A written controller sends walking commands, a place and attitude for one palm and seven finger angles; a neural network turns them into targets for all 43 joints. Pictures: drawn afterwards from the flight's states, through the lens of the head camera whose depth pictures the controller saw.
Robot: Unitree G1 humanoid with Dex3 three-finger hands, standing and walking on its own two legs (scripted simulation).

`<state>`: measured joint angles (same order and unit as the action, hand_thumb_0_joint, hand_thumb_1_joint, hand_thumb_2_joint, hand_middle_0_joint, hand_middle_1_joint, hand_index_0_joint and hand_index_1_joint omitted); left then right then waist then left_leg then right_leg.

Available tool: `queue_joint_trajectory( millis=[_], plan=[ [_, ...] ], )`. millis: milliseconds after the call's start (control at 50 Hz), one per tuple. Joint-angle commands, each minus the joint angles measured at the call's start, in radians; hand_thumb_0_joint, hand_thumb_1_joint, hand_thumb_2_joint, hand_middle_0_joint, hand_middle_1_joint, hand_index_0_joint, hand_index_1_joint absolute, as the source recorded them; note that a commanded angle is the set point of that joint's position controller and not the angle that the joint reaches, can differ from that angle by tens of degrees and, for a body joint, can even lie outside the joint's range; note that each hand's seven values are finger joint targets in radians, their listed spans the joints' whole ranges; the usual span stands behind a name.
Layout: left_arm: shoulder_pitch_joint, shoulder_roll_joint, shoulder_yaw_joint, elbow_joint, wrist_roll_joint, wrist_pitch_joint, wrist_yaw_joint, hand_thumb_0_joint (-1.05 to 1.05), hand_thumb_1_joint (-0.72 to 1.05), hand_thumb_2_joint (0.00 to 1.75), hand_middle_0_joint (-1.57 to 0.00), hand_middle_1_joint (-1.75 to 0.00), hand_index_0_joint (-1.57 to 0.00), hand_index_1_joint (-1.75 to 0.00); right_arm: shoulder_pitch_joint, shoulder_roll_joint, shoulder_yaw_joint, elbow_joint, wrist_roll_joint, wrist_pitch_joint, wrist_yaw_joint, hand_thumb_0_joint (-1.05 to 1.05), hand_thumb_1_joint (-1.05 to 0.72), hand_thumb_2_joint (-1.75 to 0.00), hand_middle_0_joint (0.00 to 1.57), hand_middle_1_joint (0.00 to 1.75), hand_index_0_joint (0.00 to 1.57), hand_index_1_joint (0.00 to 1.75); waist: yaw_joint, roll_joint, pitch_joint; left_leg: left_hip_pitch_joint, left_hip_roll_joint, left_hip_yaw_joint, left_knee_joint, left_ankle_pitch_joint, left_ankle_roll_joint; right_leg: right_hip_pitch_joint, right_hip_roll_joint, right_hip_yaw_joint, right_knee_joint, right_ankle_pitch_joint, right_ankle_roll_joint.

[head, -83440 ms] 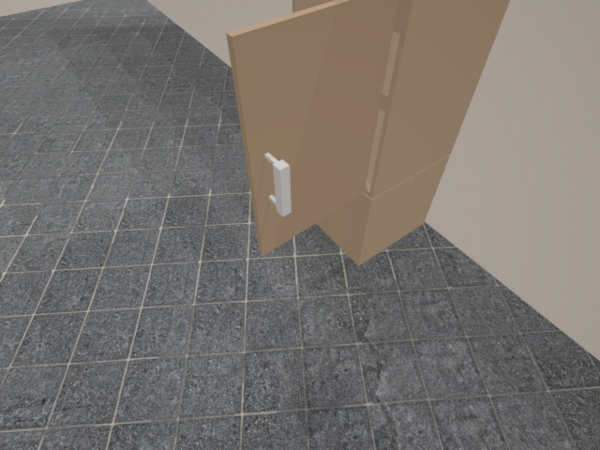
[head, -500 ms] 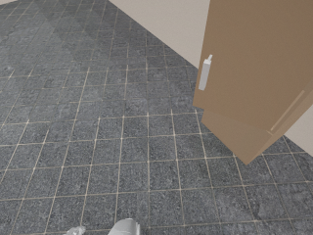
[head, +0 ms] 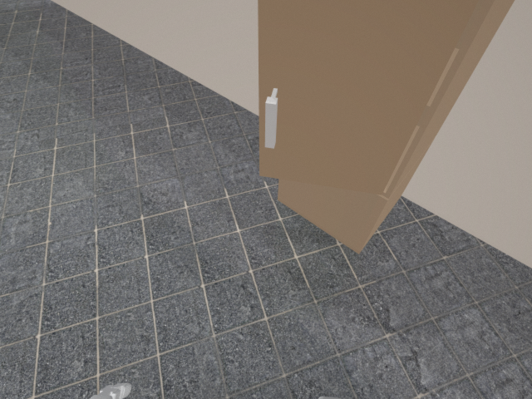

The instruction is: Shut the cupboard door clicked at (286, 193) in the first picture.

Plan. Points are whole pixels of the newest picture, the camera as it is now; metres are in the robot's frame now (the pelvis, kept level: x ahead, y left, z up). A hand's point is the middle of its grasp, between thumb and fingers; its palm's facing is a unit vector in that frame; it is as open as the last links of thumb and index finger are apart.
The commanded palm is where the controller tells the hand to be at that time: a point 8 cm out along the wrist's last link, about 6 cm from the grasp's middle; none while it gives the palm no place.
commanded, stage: turn to face it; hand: left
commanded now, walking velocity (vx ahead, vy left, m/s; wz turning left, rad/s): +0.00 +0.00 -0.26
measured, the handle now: (272, 118) +0.76 +0.03 -0.07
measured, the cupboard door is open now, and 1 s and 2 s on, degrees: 29 29 29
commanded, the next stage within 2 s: take the last steps up to it in 0.08 s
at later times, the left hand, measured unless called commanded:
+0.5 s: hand out of the picture +0.10 +0.18 -0.18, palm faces -0.10 -0.98 -0.15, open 7.4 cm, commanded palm none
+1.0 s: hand (227, 336) +0.24 +0.09 -0.16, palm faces -0.10 -0.97 -0.21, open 7.2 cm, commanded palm none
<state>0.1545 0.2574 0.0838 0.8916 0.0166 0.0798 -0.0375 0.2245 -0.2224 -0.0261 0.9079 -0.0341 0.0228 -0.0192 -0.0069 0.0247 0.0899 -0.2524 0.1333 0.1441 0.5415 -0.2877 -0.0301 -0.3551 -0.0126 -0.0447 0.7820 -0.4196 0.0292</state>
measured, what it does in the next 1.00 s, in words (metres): walks ahead: right foot, then left foot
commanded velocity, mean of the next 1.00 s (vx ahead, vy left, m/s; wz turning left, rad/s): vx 0.23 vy -0.02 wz -0.09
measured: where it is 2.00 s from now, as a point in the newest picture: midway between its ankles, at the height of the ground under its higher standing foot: (302, 373)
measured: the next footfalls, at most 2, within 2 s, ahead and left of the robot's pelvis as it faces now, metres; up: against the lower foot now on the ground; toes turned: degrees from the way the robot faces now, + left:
right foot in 0.04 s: +0.03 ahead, -0.13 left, +0.00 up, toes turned -4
left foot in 0.40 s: +0.09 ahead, +0.10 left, +0.00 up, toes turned -1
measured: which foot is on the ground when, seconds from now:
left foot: down 0.00-0.04, up 0.06-0.38, down 0.40-0.82, up 0.84-1.00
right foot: up 0.00-0.02, down 0.04-0.40, up 0.42-0.80, down 0.82-1.00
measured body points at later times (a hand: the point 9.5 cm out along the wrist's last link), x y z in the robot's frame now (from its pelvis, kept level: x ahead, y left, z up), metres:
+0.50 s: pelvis +0.04 +0.00 +0.00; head +0.05 +0.02 +0.45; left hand +0.10 +0.23 -0.16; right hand +0.03 -0.25 -0.14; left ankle +0.04 +0.10 -0.74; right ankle -0.01 -0.12 -0.69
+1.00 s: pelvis +0.17 -0.09 +0.01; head +0.19 -0.09 +0.45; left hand +0.25 +0.14 -0.15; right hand +0.12 -0.31 -0.15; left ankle +0.18 +0.03 -0.68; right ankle +0.16 -0.18 -0.74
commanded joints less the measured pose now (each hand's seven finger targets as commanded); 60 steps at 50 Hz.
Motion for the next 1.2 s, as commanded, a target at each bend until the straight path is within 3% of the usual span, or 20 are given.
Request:
queue_joint_trajectory(
  millis=[0, 20, 40, 140, 280, 340, 360, 380, 400, 520, 680, 740, 760, 780, 800, 820, 900, 1080, 1160, 1180],
  plan=[
    [0.115, 0.108, 0.015, -0.033, 0.009, -0.052, 0.015, 0.0, 0.9, 0.9, -0.2, -0.3, -0.2, -0.3, 0.01, -0.185, -0.065, -0.046, 0.02, -0.01, -0.006, 0.0, -0.9, -0.9, 0.2, 0.3, 0.2, 0.3, 0.041, 0.034, -0.176, -0.05, 0.106, -0.047, 0.081, 0.209, 0.037, 0.304, -0.058, 0.058, -0.404, 0.33, -0.049],
    [0.141, 0.21, 0.034, -0.02, 0.018, -0.063, 0.029, 0.0, 0.9, 0.9, -0.2, -0.3, -0.2, -0.3, -0.006, -0.103, -0.047, -0.08, 0.025, -0.01, -0.001, 0.0, -0.9, -0.9, 0.2, 0.3, 0.2, 0.3, 0.055, -0.278, -0.161, -0.294, -0.04, 0.041, 0.27, -0.217, -0.027, 0.42, -0.307, 0.369, -0.46, 0.556, -0.144],
    [0.185, 0.241, 0.032, -0.011, 0.005, -0.06, 0.036, 0.0, 0.9, 0.9, -0.2, -0.3, -0.2, -0.3, -0.07, -0.11, -0.037, -0.1, 0.021, 0.005, -0.006, 0.0, -0.9, -0.9, 0.2, 0.3, 0.2, 0.3, 0.098, -0.247, -0.141, -0.303, -0.061, -0.07, 0.444, -0.355, -0.028, 0.306, -0.397, 0.419, -0.462, 0.683, -0.235],
    [0.038, 0.122, 0.011, -0.026, 0.005, -0.068, 0.058, 0.0, 0.9, 0.9, -0.2, -0.3, -0.2, -0.3, -0.005, -0.095, -0.036, -0.014, 0.02, 0.009, -0.005, 0.0, -0.9, -0.9, 0.2, 0.3, 0.2, 0.3, 0.004, -0.19, -0.153, -0.303, -0.047, -0.136, 0.562, -0.136, -0.044, 0.284, -0.225, 0.214, -0.402, 0.724, -0.215],
    [0.081, 0.13, 0.018, 0.014, 0.013, -0.082, 0.043, 0.0, 0.9, 0.9, -0.2, -0.3, -0.2, -0.3, -0.021, -0.062, -0.03, -0.018, 0.009, -0.016, 0.013, 0.0, -0.9, -0.9, 0.2, 0.3, 0.2, 0.3, 0.033, -0.183, -0.08, -0.185, -0.075, -0.077, 0.207, -0.142, -0.027, 0.201, -0.217, 0.307, -0.523, 0.123, -0.24],
    [0.054, 0.107, 0.016, 0.027, 0.003, -0.084, 0.034, 0.0, 0.9, 0.9, -0.2, -0.3, -0.2, -0.3, 0.105, -0.058, -0.025, 0.025, 0.006, -0.044, 0.009, 0.0, -0.9, -0.9, 0.2, 0.3, 0.2, 0.3, -0.029, -0.143, -0.068, 0.089, -0.099, -0.042, -0.079, -0.002, -0.013, 0.037, -0.146, 0.264, -0.448, -0.052, -0.18],
    [0.055, 0.06, 0.008, 0.019, -0.001, -0.08, 0.03, 0.0, 0.9, 0.9, -0.2, -0.3, -0.2, -0.3, 0.178, -0.105, -0.033, 0.05, 0.002, -0.057, 0.001, 0.0, -0.9, -0.9, 0.2, 0.3, 0.2, 0.3, -0.059, 0.008, -0.076, 0.231, -0.025, -0.162, -0.189, -0.08, 0.019, -0.105, -0.073, 0.217, -0.321, -0.108, -0.137],
    [0.061, -0.005, -0.006, -0.006, -0.006, -0.079, 0.02, 0.0, 0.9, 0.9, -0.2, -0.3, -0.2, -0.3, 0.256, -0.201, -0.053, 0.067, -0.014, -0.059, -0.006, 0.0, -0.9, -0.9, 0.2, 0.3, 0.2, 0.3, -0.083, 0.282, -0.059, 0.306, 0.209, -0.472, -0.302, -0.266, 0.11, -0.278, 0.054, 0.063, -0.062, -0.134, -0.079],
    [0.001, 0.013, -0.006, -0.038, 0.003, -0.084, 0.017, 0.0, 0.9, 0.9, -0.2, -0.3, -0.2, -0.3, 0.296, -0.238, -0.061, 0.061, -0.014, -0.052, -0.014, 0.0, -0.9, -0.9, 0.2, 0.3, 0.2, 0.3, -0.109, 0.264, -0.024, 0.23, 0.345, -0.648, -0.406, -0.393, 0.191, -0.333, 0.046, 0.039, 0.13, -0.165, -0.069],
    [0.032, -0.01, -0.002, 0.03, 0.011, -0.078, -0.004, 0.0, 0.9, 0.9, -0.2, -0.3, -0.2, -0.3, 0.184, -0.11, -0.023, 0.062, -0.001, -0.081, -0.017, 0.0, -0.9, -0.9, 0.2, 0.3, 0.2, 0.3, -0.015, 0.097, 0.012, 0.116, 0.176, -0.257, -0.4, -0.02, 0.15, -0.264, -0.047, 0.056, 0.246, 0.122, -0.038],
    [-0.043, -0.037, -0.018, 0.034, 0.01, -0.087, -0.004, 0.0, 0.9, 0.9, -0.2, -0.3, -0.2, -0.3, 0.241, -0.097, -0.037, 0.137, -0.003, -0.071, -0.005, 0.0, -0.9, -0.9, 0.2, 0.3, 0.2, 0.3, -0.035, 0.118, 0.032, 0.112, 0.166, -0.138, -0.352, 0.079, 0.167, -0.093, -0.036, -0.052, -0.101, 0.166, -0.035],
    [0.078, -0.008, -0.006, 0.084, 0.01, -0.101, 0.001, 0.0, 0.9, 0.9, -0.2, -0.3, -0.2, -0.3, 0.21, -0.093, -0.039, 0.15, 0.004, -0.063, -0.001, 0.0, -0.9, -0.9, 0.2, 0.3, 0.2, 0.3, 0.028, 0.05, -0.024, 0.039, 0.108, -0.099, -0.2, 0.07, 0.126, 0.166, 0.014, -0.086, -0.271, 0.22, -0.053],
    [0.184, 0.03, 0.005, 0.12, 0.012, -0.111, 0.007, 0.0, 0.9, 0.9, -0.2, -0.3, -0.2, -0.3, 0.2, -0.074, -0.035, 0.15, 0.013, -0.067, 0.003, 0.0, -0.9, -0.9, 0.2, 0.3, 0.2, 0.3, 0.078, -0.011, -0.071, -0.049, 0.054, -0.038, -0.043, 0.102, 0.093, 0.344, -0.027, -0.02, -0.332, 0.195, -0.078],
    [0.325, 0.118, 0.026, 0.163, 0.016, -0.127, 0.02, 0.0, 0.9, 0.9, -0.2, -0.3, -0.2, -0.3, 0.2, -0.018, -0.024, 0.13, 0.027, -0.074, 0.012, 0.0, -0.9, -0.9, 0.2, 0.3, 0.2, 0.3, 0.128, -0.199, -0.155, -0.242, -0.05, 0.046, 0.212, -0.026, 0.049, 0.552, -0.237, 0.261, -0.418, 0.073, -0.165],
    [0.404, 0.176, 0.038, 0.183, 0.004, -0.128, 0.029, 0.0, 0.9, 0.9, -0.2, -0.3, -0.2, -0.3, 0.142, -0.004, -0.018, 0.088, 0.027, -0.075, 0.012, 0.0, -0.9, -0.9, 0.2, 0.3, 0.2, 0.3, 0.15, -0.291, -0.168, -0.364, -0.109, 0.002, 0.465, -0.35, 0.042, 0.563, -0.395, 0.497, -0.559, 0.088, -0.25],
    [0.362, 0.15, 0.031, 0.185, 0.002, -0.132, 0.039, 0.0, 0.9, 0.9, -0.2, -0.3, -0.2, -0.3, 0.102, -0.024, -0.029, 0.088, 0.023, -0.072, 0.007, 0.0, -0.9, -0.9, 0.2, 0.3, 0.2, 0.3, 0.13, -0.284, -0.147, -0.421, -0.078, -0.096, 0.598, -0.294, 0.048, 0.516, -0.389, 0.506, -0.568, 0.17, -0.271],
    [0.142, -0.002, -0.013, 0.131, 0.006, -0.135, 0.053, 0.0, 0.9, 0.9, -0.2, -0.3, -0.2, -0.3, 0.128, 0.025, -0.026, 0.125, 0.009, -0.049, 0.014, 0.0, -0.9, -0.9, 0.2, 0.3, 0.2, 0.3, 0.0, -0.139, -0.06, -0.273, -0.008, -0.111, 0.511, -0.095, 0.024, 0.202, -0.274, 0.149, -0.574, 0.323, -0.223],
    [0.132, 0.02, -0.013, 0.156, 0.002, -0.135, 0.046, 0.0, 0.9, 0.9, -0.2, -0.3, -0.2, -0.3, 0.119, 0.021, -0.017, 0.108, 0.009, -0.063, 0.025, 0.0, -0.9, -0.9, 0.2, 0.3, 0.2, 0.3, -0.038, -0.11, -0.032, 0.041, -0.081, -0.029, -0.011, 0.121, 0.015, 0.076, -0.204, 0.071, -0.499, 0.198, -0.173],
    [0.131, -0.048, -0.036, 0.112, 0.001, -0.118, 0.044, 0.0, 0.9, 0.9, -0.2, -0.3, -0.2, -0.3, 0.27, -0.147, -0.044, 0.139, -0.007, -0.067, -0.006, 0.0, -0.9, -0.9, 0.2, 0.3, 0.2, 0.3, -0.089, 0.226, -0.059, 0.255, 0.263, -0.533, -0.283, 0.155, 0.227, -0.2, 0.022, -0.056, 0.083, -0.173, -0.058],
    [0.115, -0.048, -0.038, 0.113, 0.002, -0.111, 0.049, 0.0, 0.9, 0.9, -0.2, -0.3, -0.2, -0.3, 0.224, -0.132, -0.032, 0.127, -0.003, -0.065, -0.017, 0.0, -0.9, -0.9, 0.2, 0.3, 0.2, 0.3, -0.066, 0.213, -0.06, 0.204, 0.27, -0.508, -0.281, 0.292, 0.238, -0.195, -0.027, 0.016, 0.17, -0.161, -0.056]
  ],
)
